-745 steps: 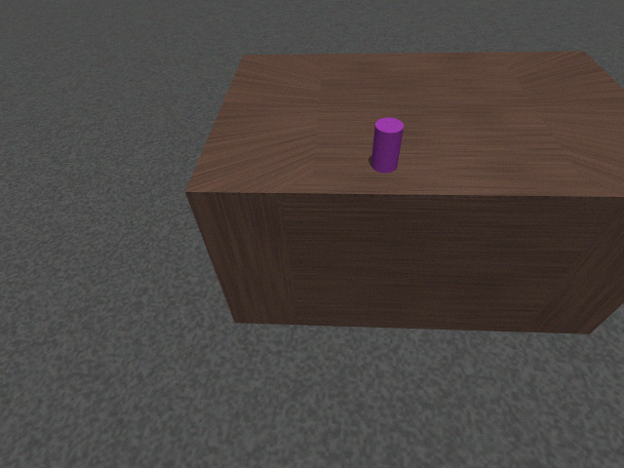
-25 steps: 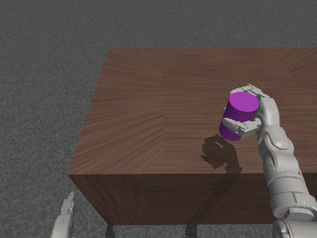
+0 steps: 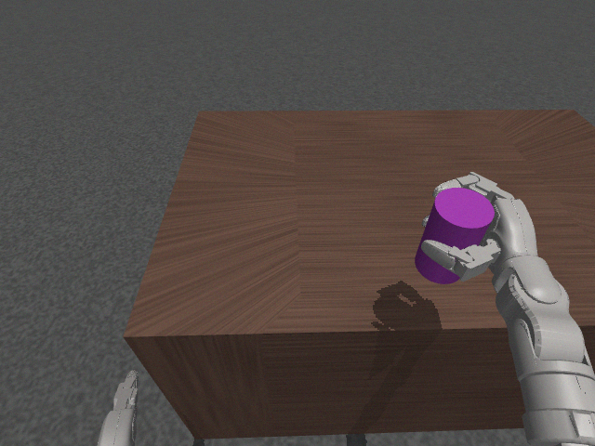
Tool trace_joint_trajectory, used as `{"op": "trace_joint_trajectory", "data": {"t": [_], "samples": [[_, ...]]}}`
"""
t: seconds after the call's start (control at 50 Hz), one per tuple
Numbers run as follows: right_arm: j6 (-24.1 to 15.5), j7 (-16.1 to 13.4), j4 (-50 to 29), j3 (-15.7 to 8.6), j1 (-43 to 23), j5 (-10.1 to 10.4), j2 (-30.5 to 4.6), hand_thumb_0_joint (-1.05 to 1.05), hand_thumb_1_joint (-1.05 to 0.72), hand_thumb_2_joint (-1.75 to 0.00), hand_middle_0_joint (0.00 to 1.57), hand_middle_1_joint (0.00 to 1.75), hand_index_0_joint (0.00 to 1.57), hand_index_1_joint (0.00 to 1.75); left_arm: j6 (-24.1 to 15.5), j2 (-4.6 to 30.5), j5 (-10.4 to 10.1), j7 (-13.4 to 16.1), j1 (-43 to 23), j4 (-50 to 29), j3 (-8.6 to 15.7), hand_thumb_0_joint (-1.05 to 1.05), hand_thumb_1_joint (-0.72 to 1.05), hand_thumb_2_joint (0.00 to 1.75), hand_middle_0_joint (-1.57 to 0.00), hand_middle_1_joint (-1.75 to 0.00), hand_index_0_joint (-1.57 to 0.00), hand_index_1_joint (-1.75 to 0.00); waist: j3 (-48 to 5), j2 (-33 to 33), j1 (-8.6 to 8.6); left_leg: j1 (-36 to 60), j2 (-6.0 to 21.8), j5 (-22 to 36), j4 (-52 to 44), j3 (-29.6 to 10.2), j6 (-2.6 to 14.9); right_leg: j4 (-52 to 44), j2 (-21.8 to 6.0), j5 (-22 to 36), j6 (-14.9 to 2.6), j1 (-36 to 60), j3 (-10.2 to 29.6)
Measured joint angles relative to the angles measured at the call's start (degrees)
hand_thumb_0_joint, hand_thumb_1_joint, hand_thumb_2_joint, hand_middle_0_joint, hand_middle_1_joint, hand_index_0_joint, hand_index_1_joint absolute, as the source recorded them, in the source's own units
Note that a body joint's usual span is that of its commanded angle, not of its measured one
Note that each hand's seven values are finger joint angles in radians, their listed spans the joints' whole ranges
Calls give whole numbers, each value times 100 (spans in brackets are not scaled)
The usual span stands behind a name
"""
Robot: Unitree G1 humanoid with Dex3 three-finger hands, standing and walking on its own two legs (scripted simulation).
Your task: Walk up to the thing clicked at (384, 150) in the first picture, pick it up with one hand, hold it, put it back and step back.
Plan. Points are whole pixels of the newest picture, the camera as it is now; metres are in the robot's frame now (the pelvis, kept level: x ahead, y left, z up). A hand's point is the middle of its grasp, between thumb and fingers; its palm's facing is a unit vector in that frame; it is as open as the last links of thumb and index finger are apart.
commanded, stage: lift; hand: right
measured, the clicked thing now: (450, 238) +0.35 -0.16 +0.13
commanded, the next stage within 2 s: hold in 0.22 s
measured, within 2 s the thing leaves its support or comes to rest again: neither
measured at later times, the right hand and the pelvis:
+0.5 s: hand (475, 229) +0.33 -0.17 +0.17, palm faces +0.00 +1.00 -0.03, open 9.7 cm; pelvis +0.00 +0.00 +0.01, yaw +0 degrees
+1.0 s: hand (488, 222) +0.33 -0.18 +0.19, palm faces +0.00 +1.00 -0.04, open 9.7 cm; pelvis +0.01 +0.00 +0.01, yaw -1 degrees
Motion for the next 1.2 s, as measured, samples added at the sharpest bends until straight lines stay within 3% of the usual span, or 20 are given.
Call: {"op": "trace_joint_trajectory", "data": {"t": [0.46,0.88,1.02,1.2], "samples": [[696,149,-997,-122,411,95,-72,0,44,-115,76,112,78,112,-357,22,43,-34,-276,761,159,-2,-51,3,-5,-4,-6,-3,69,-91,-49,399,11,157,-380,53,-26,-305,10,142,-24,335,46],[1264,344,-1634,-297,560,195,-152,0,44,-115,75,112,77,113,-446,63,20,-147,-483,1133,297,-2,-52,4,-5,-5,-6,-3,42,-168,-87,603,10,151,-503,104,-25,-452,3,167,-20,530,91],[1354,351,-1575,-376,472,192,-173,0,44,-115,76,112,77,113,-498,98,4,-130,-529,1219,304,-2,-52,4,-5,-4,-6,-3,87,-165,-72,567,10,154,-503,112,-22,-458,2,177,-16,493,100],[1358,362,-1716,-284,720,177,-59,0,44,-115,75,112,77,113,-515,90,17,-169,-521,1164,310,-2,-52,4,-5,-4,-5,-3,17,-150,-59,591,1,125,-487,102,-14,-475,-6,160,-4,538,87]]}}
